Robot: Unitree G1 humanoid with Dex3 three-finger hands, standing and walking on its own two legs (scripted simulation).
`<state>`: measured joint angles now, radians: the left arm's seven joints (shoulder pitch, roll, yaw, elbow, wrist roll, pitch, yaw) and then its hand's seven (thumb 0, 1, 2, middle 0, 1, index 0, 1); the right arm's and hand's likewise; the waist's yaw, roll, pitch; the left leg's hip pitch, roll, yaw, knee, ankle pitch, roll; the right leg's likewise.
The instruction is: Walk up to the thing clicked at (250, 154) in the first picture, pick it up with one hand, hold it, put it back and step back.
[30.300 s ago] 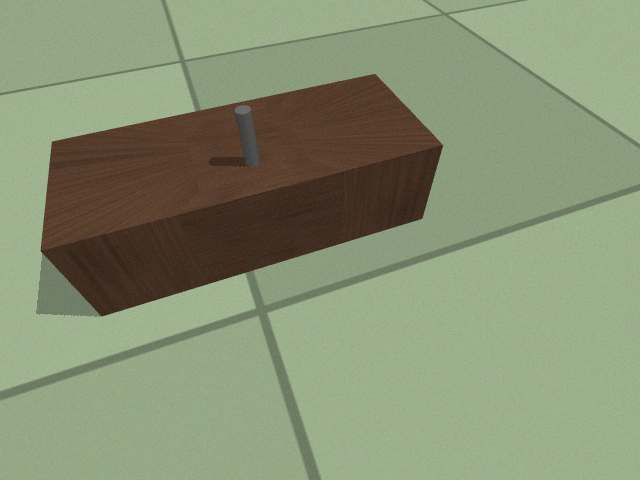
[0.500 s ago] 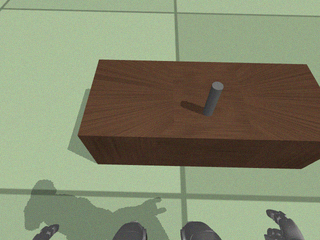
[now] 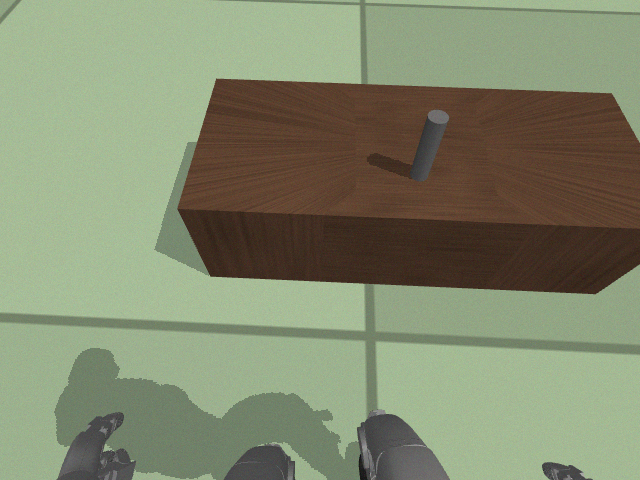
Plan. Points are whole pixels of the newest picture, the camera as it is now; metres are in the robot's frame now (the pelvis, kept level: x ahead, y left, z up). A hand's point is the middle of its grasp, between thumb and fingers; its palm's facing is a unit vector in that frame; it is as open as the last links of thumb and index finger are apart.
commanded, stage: step back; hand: right
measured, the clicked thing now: (427, 148) +0.86 -0.28 -0.26
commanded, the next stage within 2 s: stand in 1.72 s
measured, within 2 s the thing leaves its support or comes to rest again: neither
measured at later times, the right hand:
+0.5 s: hand out of the picture -0.09 -0.28 -0.15, palm faces -0.04 +0.91 -0.40, open 7.4 cm
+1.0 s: hand out of the picture -0.21 -0.26 -0.13, palm faces +0.02 +0.92 -0.39, open 7.4 cm
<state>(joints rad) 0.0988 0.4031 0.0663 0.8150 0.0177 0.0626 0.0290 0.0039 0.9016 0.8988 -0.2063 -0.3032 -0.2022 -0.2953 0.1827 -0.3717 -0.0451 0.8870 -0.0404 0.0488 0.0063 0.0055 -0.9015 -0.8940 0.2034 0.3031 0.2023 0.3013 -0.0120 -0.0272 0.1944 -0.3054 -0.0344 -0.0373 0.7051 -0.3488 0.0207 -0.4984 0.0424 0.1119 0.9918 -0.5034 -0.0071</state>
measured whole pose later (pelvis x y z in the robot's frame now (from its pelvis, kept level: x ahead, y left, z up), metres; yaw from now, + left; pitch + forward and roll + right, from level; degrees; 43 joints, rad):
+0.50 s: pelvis -0.17 +0.00 +0.00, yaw -1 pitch -2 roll +1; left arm 0.15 0.37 0.06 0.83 0.05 0.04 0.02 0.01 0.90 0.90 -0.21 -0.30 -0.21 -0.30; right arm 0.19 -0.41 -0.05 0.88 -0.02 0.07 -0.02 0.00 -0.90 -0.89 0.20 0.30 0.20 0.30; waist 0.01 0.02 0.16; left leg -0.39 -0.07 -0.10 0.97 -0.52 -0.02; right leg -0.38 -0.03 -0.01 0.66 -0.25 0.00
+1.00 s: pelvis -0.29 +0.01 +0.01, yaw -4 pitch -3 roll -1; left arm 0.26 0.35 0.05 0.98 0.05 0.00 -0.02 0.01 0.90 0.90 -0.21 -0.30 -0.20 -0.30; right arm 0.19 -0.39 -0.05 0.94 -0.03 0.01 0.01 0.00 -0.90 -0.89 0.20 0.30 0.20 0.30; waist 0.03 0.02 0.06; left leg -0.37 -0.01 -0.06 0.76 -0.42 0.00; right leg -0.20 0.03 0.04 0.56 -0.32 -0.03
